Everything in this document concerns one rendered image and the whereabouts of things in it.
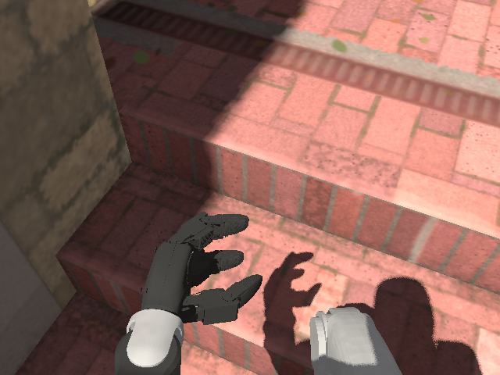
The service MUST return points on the stairs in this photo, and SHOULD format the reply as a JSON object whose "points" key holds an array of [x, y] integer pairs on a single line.
{"points": [[431, 287]]}

